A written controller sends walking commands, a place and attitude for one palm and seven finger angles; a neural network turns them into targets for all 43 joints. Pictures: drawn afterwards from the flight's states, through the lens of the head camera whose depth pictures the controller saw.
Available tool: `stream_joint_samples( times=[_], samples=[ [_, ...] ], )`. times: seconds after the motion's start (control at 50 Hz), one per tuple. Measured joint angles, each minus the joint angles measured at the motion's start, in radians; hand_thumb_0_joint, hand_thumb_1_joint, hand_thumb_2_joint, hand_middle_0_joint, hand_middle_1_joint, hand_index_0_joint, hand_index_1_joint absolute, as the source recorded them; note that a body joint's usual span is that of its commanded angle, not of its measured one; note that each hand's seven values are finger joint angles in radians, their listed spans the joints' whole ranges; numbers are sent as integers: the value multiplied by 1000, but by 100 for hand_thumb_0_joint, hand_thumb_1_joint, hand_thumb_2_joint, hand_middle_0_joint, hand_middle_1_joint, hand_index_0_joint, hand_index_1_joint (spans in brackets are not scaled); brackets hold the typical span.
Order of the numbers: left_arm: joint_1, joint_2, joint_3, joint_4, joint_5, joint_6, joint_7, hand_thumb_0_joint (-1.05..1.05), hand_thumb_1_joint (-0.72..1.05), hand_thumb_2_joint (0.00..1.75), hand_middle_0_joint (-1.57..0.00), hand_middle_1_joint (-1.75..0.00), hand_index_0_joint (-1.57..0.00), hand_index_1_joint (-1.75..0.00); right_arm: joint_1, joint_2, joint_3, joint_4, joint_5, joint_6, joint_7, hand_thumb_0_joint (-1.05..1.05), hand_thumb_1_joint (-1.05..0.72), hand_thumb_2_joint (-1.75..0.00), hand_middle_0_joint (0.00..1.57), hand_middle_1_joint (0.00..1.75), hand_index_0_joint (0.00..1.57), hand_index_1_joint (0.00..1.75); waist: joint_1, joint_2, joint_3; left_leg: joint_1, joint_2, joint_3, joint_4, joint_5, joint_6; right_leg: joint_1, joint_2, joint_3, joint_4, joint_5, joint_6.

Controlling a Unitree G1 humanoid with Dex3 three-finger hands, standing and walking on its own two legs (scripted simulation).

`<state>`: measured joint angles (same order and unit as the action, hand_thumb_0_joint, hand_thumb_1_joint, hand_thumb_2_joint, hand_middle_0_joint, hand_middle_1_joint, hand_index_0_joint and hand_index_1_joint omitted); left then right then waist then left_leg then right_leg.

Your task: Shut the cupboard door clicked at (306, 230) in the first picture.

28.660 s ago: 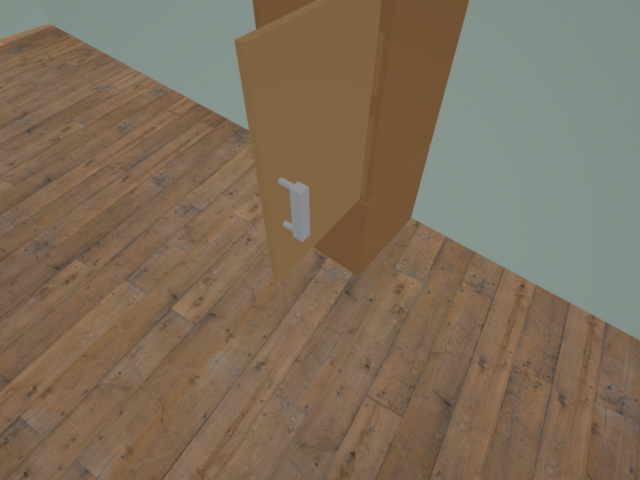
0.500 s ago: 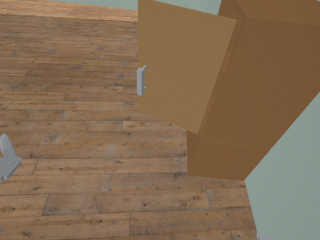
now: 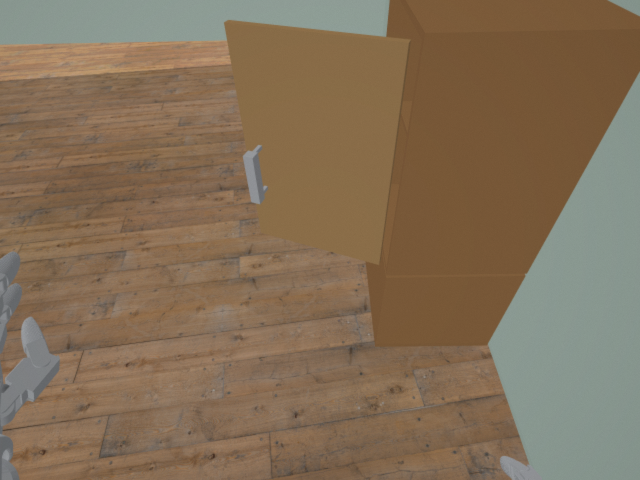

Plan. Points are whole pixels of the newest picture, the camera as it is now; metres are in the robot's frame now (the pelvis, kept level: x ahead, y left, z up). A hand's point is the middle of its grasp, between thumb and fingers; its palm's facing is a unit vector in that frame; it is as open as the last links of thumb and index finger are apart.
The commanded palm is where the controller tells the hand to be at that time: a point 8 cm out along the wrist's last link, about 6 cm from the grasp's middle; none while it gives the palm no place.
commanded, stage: stop stepping back and stand still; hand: left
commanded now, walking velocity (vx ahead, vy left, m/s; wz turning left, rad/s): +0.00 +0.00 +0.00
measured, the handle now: (258, 173) +0.84 +0.22 -0.10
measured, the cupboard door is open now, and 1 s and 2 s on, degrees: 68 68 68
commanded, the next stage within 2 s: let the arm hang, fingers relaxed in 0.64 s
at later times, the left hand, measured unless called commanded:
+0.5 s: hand (49, 326) +0.23 +0.30 +0.14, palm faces +0.38 -0.81 -0.46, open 7.4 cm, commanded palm +0.17 +0.34 +0.17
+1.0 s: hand out of the picture +0.10 +0.24 -0.15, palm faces -0.06 -0.97 -0.22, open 7.4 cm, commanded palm none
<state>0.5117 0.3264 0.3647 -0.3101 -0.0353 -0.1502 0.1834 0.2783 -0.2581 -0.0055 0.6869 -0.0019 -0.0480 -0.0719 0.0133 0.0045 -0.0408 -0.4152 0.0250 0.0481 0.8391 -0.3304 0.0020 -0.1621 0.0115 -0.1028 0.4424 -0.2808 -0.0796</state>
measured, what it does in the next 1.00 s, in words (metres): steps on the spot: left foot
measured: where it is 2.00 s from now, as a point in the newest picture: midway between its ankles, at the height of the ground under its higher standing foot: outside the picture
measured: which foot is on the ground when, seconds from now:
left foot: up 0.00-0.14, down 0.16-1.00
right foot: down 0.00-1.00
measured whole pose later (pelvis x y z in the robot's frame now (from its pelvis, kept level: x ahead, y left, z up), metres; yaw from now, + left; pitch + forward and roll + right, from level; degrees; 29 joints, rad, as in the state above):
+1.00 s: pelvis -0.01 +0.06 -0.01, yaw +0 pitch +0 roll -1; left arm 0.28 0.22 -0.02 0.67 0.02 0.07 0.00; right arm 0.18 -0.28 0.02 0.83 -0.03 0.00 0.01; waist -0.03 0.01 0.03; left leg -0.35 -0.01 0.09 0.56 -0.20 0.06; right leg -0.24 -0.03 -0.09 0.57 -0.32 0.00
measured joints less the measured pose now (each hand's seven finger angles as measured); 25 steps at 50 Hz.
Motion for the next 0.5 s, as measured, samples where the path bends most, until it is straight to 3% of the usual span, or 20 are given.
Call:
stream_joint_samples(
  times=[0.06, 0.12, 0.16, 0.22, 0.28, 0.38, 0.5],
  samples=[
    [-38, -21, -43, -37, 8, -3, 0, 1, 89, 90, -21, -30, -21, -30, -9, -15, -14, -3, -1, -12, -14, 1, -91, -90, 20, 30, 21, 30, 2, -15, 34, 22, 15, 6, -91, 38, 11, 15, -2, -17, 12, -14, 3],
    [-29, 7, -43, -126, 9, -25, -4, 1, 88, 90, -21, -30, -21, -30, -31, -14, -24, -26, -3, -22, -19, 1, -91, -90, 20, 30, 20, 30, -5, -23, 60, 71, 20, 7, -208, 97, 15, 15, 9, -22, 33, -31, 7],
    [-7, 43, -17, -187, 4, -45, -5, 1, 88, 90, -21, -30, -21, -30, -43, -11, -28, -52, -2, -29, -18, 1, -91, -90, 20, 30, 20, 30, -12, -12, 66, 121, 24, -3, -297, 135, 8, 6, 26, -22, 63, -52, 12],
    [4, 108, 44, -212, -2, -65, -6, 1, 88, 90, -21, -30, -21, -30, -70, 24, -25, -71, 6, -26, -17, 1, -91, -90, 20, 30, 20, 30, -15, -35, 73, 128, 12, 12, -303, 95, -7, -5, 11, -6, 87, -69, 24],
    [12, 134, 88, -190, -8, -66, -11, 1, 88, 90, -21, -30, -21, -30, -85, 47, -6, -90, 9, -29, -10, 1, -91, -90, 20, 30, 20, 30, -18, -16, 63, 117, 16, 22, -305, 95, 0, -7, 14, 5, 58, -53, 35],
    [23, 111, 67, -143, -18, -34, -19, 1, 89, 90, -21, -30, -21, -30, -94, 73, 26, -91, 12, -26, 4, 1, -91, -90, 20, 30, 21, 30, -18, 16, 49, 108, 12, 33, -314, 96, 13, -11, 11, 16, 30, -36, 48],
    [47, 73, 7, -155, -19, 9, -32, 1, 89, 90, -21, -30, -21, -30, -68, 92, 51, -77, 6, -10, 0, 1, -91, -90, 20, 30, 21, 30, -15, 5, 35, 113, -1, 35, -323, 97, 24, -5, -2, 16, 23, -36, 59]
  ],
)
